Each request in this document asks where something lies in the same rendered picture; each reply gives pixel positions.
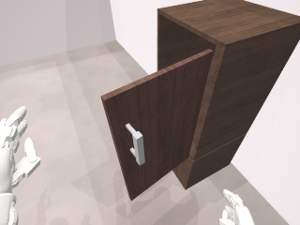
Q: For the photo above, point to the handle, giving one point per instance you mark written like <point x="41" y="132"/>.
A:
<point x="138" y="150"/>

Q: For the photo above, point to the left robot hand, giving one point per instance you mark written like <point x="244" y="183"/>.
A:
<point x="11" y="131"/>

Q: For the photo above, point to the cupboard door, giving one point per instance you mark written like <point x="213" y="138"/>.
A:
<point x="164" y="106"/>

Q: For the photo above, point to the right robot hand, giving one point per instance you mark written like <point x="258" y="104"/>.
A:
<point x="240" y="215"/>

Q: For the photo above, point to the robot left forearm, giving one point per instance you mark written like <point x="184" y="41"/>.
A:
<point x="8" y="214"/>

